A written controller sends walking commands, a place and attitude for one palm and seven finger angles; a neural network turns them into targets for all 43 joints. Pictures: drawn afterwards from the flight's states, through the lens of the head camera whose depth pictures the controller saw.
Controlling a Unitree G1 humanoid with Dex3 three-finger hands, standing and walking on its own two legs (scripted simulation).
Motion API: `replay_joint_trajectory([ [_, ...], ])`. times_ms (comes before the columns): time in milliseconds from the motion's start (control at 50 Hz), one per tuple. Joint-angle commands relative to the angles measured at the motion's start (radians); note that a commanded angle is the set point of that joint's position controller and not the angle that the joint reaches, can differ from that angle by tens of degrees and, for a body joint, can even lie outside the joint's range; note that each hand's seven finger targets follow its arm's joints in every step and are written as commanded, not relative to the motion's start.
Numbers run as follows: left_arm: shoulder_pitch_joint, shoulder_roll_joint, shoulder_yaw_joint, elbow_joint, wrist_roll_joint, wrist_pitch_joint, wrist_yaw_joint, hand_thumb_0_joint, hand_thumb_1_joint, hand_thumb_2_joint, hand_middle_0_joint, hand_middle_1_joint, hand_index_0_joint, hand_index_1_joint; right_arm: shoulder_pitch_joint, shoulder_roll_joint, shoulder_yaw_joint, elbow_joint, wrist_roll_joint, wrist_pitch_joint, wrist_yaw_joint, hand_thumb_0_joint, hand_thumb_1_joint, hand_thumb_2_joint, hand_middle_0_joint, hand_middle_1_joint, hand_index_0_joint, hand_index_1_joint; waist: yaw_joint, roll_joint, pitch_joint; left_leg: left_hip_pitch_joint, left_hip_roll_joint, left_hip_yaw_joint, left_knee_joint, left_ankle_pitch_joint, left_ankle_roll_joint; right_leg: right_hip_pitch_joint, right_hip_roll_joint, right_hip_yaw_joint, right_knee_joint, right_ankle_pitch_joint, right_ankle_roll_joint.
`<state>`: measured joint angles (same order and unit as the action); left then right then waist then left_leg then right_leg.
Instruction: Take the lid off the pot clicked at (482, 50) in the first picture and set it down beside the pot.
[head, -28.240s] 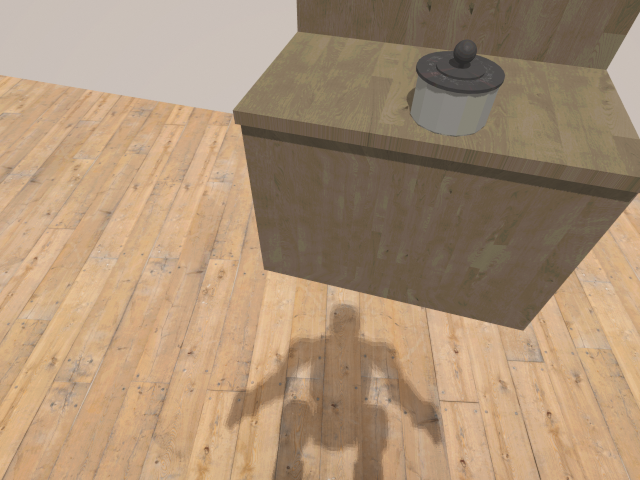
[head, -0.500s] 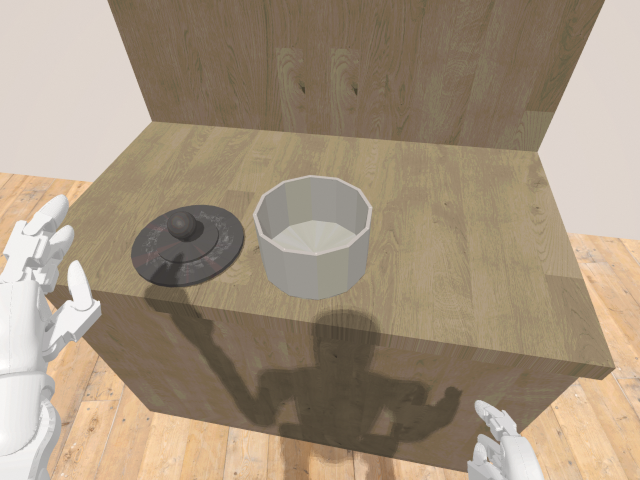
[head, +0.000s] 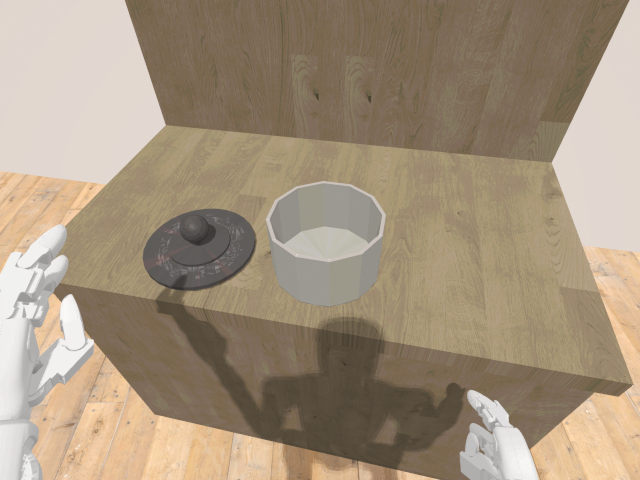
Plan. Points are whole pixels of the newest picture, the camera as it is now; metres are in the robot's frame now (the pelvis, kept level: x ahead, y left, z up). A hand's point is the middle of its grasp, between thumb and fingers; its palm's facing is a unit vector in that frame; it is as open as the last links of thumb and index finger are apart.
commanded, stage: step back with the hand held close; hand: left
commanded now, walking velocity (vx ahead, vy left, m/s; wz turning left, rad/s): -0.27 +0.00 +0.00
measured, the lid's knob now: (194, 228) +0.50 +0.30 +0.01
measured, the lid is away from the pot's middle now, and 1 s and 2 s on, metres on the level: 0.24 0.24 0.24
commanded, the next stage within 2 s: stop stepping back and stand still in 1.76 s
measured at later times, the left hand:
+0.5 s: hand (74, 370) +0.16 +0.24 +0.16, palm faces +0.31 -0.80 -0.50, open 7.4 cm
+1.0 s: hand (42, 431) +0.11 +0.24 +0.16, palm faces +0.40 -0.82 -0.41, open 7.4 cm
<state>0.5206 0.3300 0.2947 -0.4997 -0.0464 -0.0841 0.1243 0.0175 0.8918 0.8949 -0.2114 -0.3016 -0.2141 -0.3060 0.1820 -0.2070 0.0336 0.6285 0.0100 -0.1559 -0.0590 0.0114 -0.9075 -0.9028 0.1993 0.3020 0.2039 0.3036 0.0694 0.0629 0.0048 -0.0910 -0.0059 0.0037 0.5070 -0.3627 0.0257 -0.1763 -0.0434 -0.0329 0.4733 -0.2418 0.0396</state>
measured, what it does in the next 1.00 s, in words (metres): shifts its weight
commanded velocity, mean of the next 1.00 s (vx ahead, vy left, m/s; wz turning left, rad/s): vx -0.30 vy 0.00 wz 0.01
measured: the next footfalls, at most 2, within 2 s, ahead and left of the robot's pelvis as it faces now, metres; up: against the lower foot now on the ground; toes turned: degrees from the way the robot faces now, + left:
right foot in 1.78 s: -0.15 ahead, -0.14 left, +0.01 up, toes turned +0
left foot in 1.98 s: -0.22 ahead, +0.13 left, +0.00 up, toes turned +8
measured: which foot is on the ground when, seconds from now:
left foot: down 0.00-1.00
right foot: down 0.00-1.00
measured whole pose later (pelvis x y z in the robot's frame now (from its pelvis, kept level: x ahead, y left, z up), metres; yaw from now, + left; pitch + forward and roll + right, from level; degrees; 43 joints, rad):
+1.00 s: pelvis -0.09 +0.00 -0.02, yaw +0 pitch -1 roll -1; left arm 0.55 0.39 0.40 -0.64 -0.02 -0.26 0.16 0.02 0.89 0.89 -0.21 -0.30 -0.22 -0.31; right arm 0.21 -0.18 0.00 0.55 0.02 -0.11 -0.05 0.01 -0.91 -0.90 0.20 0.30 0.21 0.30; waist 0.00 -0.05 0.05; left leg -0.41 -0.01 0.01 0.77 -0.36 0.04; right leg -0.47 -0.06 -0.04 0.66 -0.19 0.03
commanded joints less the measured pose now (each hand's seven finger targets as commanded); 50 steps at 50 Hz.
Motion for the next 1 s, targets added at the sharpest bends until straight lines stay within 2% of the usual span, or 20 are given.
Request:
replay_joint_trajectory([
  [0, -0.262, 0.346, 0.301, -0.321, -0.018, -0.134, 0.019, 0.0, 0.9, 0.9, -0.2, -0.3, -0.2, -0.3, -0.097, -0.123, -0.046, -0.203, 0.008, -0.027, -0.011, 0.0, -0.9, -0.9, 0.2, 0.3, 0.2, 0.3, -0.039, -0.096, 0.035, -0.1, 0.069, -0.005, -0.078, 0.245, 0.014, -0.01, -0.047, 0.089, -0.101, 0.329, -0.064],
  [20, -0.169, 0.274, 0.261, -0.177, -0.013, -0.142, 0.012, 0.0, 0.9, 0.9, -0.2, -0.3, -0.2, -0.3, -0.096, -0.101, -0.05, -0.166, 0.003, -0.013, -0.016, 0.0, -0.9, -0.9, 0.2, 0.3, 0.2, 0.3, -0.054, -0.211, 0.051, -0.108, 0.058, -0.009, -0.053, 0.189, 0.015, -0.016, -0.074, 0.109, -0.116, 0.344, -0.07],
  [40, -0.149, 0.262, 0.249, -0.178, -0.011, -0.15, 0.004, 0.0, 0.9, 0.9, -0.2, -0.3, -0.2, -0.3, -0.101, -0.111, -0.053, -0.173, 0.004, -0.001, -0.012, 0.0, -0.9, -0.9, 0.2, 0.3, 0.2, 0.3, -0.059, -0.189, 0.036, -0.095, 0.052, -0.001, -0.043, 0.171, 0.014, -0.027, -0.089, 0.139, -0.119, 0.359, -0.078],
  [60, -0.1, 0.204, 0.197, -0.17, -0.003, -0.161, -0.005, 0.0, 0.9, 0.9, -0.2, -0.3, -0.2, -0.3, -0.105, -0.108, -0.054, -0.178, 0.001, 0.006, -0.011, 0.0, -0.9, -0.9, 0.2, 0.3, 0.2, 0.3, -0.067, -0.153, -0.009, -0.083, 0.055, 0.003, -0.043, 0.201, 0.017, 0.005, -0.098, 0.123, -0.096, 0.386, -0.073],
  [100, -0.006, 0.166, 0.163, -0.187, 0.0, -0.169, -0.009, 0.0, 0.9, 0.9, -0.2, -0.3, -0.2, -0.3, -0.103, -0.12, -0.066, -0.191, -0.001, 0.019, -0.005, 0.0, -0.9, -0.9, 0.2, 0.3, 0.2, 0.3, -0.064, -0.043, -0.064, -0.086, 0.083, -0.009, -0.059, 0.318, 0.023, 0.045, -0.095, 0.086, -0.043, 0.452, -0.058],
  [200, 0.126, 0.218, 0.217, -0.3, 0.012, -0.201, -0.001, 0.0, 0.9, 0.9, -0.2, -0.3, -0.2, -0.3, -0.11, -0.12, -0.086, -0.233, 0.005, 0.039, 0.012, 0.0, -0.9, -0.9, 0.2, 0.3, 0.2, 0.3, -0.059, 0.009, -0.182, -0.104, 0.14, -0.065, -0.051, 0.575, 0.034, 0.076, -0.07, 0.027, 0.053, 0.439, -0.037],
  [240, 0.147, 0.269, 0.268, -0.338, 0.01, -0.208, 0.011, 0.0, 0.9, 0.9, -0.2, -0.3, -0.2, -0.3, -0.115, -0.122, -0.092, -0.242, 0.01, 0.041, 0.012, 0.0, -0.9, -0.9, 0.2, 0.3, 0.2, 0.3, -0.059, 0.049, -0.196, -0.113, 0.159, -0.089, -0.058, 0.606, 0.038, 0.056, -0.061, 0.026, 0.087, 0.352, -0.034],
  [300, 0.162, 0.25, 0.258, -0.357, 0.004, -0.212, 0.015, 0.0, 0.9, 0.9, -0.2, -0.3, -0.2, -0.3, -0.095, -0.111, -0.096, -0.246, 0.011, 0.036, 0.009, 0.0, -0.9, -0.9, 0.2, 0.3, 0.2, 0.3, -0.062, 0.099, -0.157, -0.146, 0.185, -0.101, -0.065, 0.645, 0.042, 0.004, -0.047, 0.006, 0.132, 0.193, -0.03],
  [340, 0.145, 0.263, 0.27, -0.356, 0.0, -0.209, 0.022, 0.0, 0.9, 0.9, -0.2, -0.3, -0.2, -0.3, -0.093, -0.113, -0.1, -0.239, 0.012, 0.028, 0.006, 0.0, -0.9, -0.9, 0.2, 0.3, 0.2, 0.3, -0.064, 0.093, -0.139, -0.169, 0.2, -0.105, -0.062, 0.607, 0.048, -0.008, -0.047, 0.011, 0.143, 0.13, -0.032],
  [360, 0.137, 0.231, 0.24, -0.35, -0.002, -0.21, 0.019, 0.0, 0.9, 0.9, -0.2, -0.3, -0.2, -0.3, -0.08, -0.111, -0.097, -0.234, 0.01, 0.025, 0.004, 0.0, -0.9, -0.9, 0.2, 0.3, 0.2, 0.3, -0.068, 0.09, -0.118, -0.189, 0.199, -0.102, -0.056, 0.571, 0.046, -0.014, -0.05, 0.007, 0.138, 0.113, -0.034],
  [400, 0.123, 0.228, 0.236, -0.329, -0.004, -0.207, 0.023, 0.0, 0.9, 0.9, -0.2, -0.3, -0.2, -0.3, -0.071, -0.117, -0.1, -0.23, 0.012, 0.02, -0.001, 0.0, -0.9, -0.9, 0.2, 0.3, 0.2, 0.3, -0.069, 0.063, -0.094, -0.235, 0.196, -0.099, -0.035, 0.501, 0.046, 0.004, -0.063, 0.017, 0.126, 0.176, -0.038],
  [500, 0.087, 0.227, 0.22, -0.291, -0.004, -0.204, 0.028, 0.0, 0.9, 0.9, -0.2, -0.3, -0.2, -0.3, -0.052, -0.113, -0.105, -0.228, 0.02, 0.029, -0.009, 0.0, -0.9, -0.9, 0.2, 0.3, 0.2, 0.3, -0.085, -0.102, -0.102, -0.266, 0.095, -0.053, 0.079, 0.139, 0.014, -0.042, -0.15, 0.123, 0.036, 0.345, -0.079],
  [560, 0.088, 0.232, 0.225, -0.291, -0.001, -0.21, 0.036, 0.0, 0.9, 0.9, -0.2, -0.3, -0.2, -0.3, -0.047, -0.104, -0.102, -0.228, 0.017, 0.038, -0.011, 0.0, -0.9, -0.9, 0.2, 0.3, 0.2, 0.3, -0.092, -0.158, -0.112, -0.25, 0.059, -0.054, 0.11, -0.006, 0.013, -0.099, -0.187, 0.172, -0.048, 0.171, -0.101],
  [620, 0.085, 0.241, 0.23, -0.327, 0.006, -0.219, 0.046, 0.0, 0.9, 0.9, -0.2, -0.3, -0.2, -0.3, -0.073, -0.118, -0.096, -0.248, 0.019, 0.034, -0.014, 0.0, -0.9, -0.9, 0.2, 0.3, 0.2, 0.3, -0.088, -0.071, -0.063, -0.32, 0.098, -0.109, -0.003, -0.097, 0.035, -0.122, -0.13, 0.124, -0.022, -0.016, -0.077],
  [640, 0.077, 0.268, 0.255, -0.335, 0.013, -0.222, 0.053, 0.0, 0.9, 0.9, -0.2, -0.3, -0.2, -0.3, -0.086, -0.121, -0.095, -0.25, 0.022, 0.029, -0.018, 0.0, -0.9, -0.9, 0.2, 0.3, 0.2, 0.3, -0.087, -0.021, -0.064, -0.367, 0.127, -0.133, -0.065, -0.109, 0.044, -0.085, -0.097, 0.092, 0.028, -0.029, -0.061],
  [680, 0.073, 0.236, 0.239, -0.333, 0.017, -0.226, 0.056, 0.0, 0.9, 0.9, -0.2, -0.3, -0.2, -0.3, -0.094, -0.12, -0.086, -0.26, 0.024, 0.015, -0.022, 0.0, -0.9, -0.9, 0.2, 0.3, 0.2, 0.3, -0.081, 0.099, -0.042, -0.514, 0.187, -0.178, -0.165, -0.15, 0.069, 0.025, -0.036, 0.031, 0.182, 0.001, -0.036],
  [700, 0.067, 0.231, 0.241, -0.315, 0.017, -0.224, 0.056, 0.0, 0.9, 0.9, -0.2, -0.3, -0.2, -0.3, -0.095, -0.111, -0.085, -0.259, 0.024, 0.007, -0.023, 0.0, -0.9, -0.9, 0.2, 0.3, 0.2, 0.3, -0.076, 0.106, -0.031, -0.561, 0.205, -0.183, -0.173, -0.128, 0.076, 0.058, -0.026, 0.026, 0.22, 0.012, -0.03],
  [760, 0.051, 0.225, 0.225, -0.329, 0.011, -0.223, 0.052, 0.0, 0.9, 0.9, -0.2, -0.3, -0.2, -0.3, -0.073, -0.111, -0.088, -0.245, 0.022, -0.009, -0.016, 0.0, -0.9, -0.9, 0.2, 0.3, 0.2, 0.3, -0.078, 0.048, -0.061, -0.505, 0.193, -0.158, -0.111, -0.024, 0.064, 0.035, -0.044, 0.044, 0.204, 0.052, -0.035],
  [880, -0.009, 0.233, 0.223, -0.334, 0.021, -0.23, 0.055, 0.0, 0.9, 0.9, -0.2, -0.3, -0.2, -0.3, -0.051, -0.123, -0.095, -0.237, 0.017, -0.011, -0.006, 0.0, -0.9, -0.9, 0.2, 0.3, 0.2, 0.3, -0.085, -0.026, -0.01, -0.588, 0.143, -0.122, -0.031, -0.239, 0.058, -0.014, -0.08, 0.115, 0.156, -0.002, -0.06],
  [980, 0.003, 0.25, 0.23, -0.351, 0.018, -0.245, 0.058, 0.0, 0.9, 0.9, -0.2, -0.3, -0.2, -0.3, -0.029, -0.12, -0.102, -0.225, 0.003, 0.006, 0.004, 0.0, -0.9, -0.9, 0.2, 0.3, 0.2, 0.3, -0.094, -0.136, -0.062, -0.406, 0.067, -0.09, 0.108, -0.214, 0.028, -0.162, -0.174, 0.232, -0.072, -0.122, -0.112],
])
